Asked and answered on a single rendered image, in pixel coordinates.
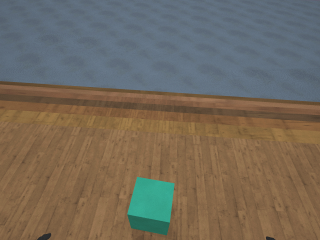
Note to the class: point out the carton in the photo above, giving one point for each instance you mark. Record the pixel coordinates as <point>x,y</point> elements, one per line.
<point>151,205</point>

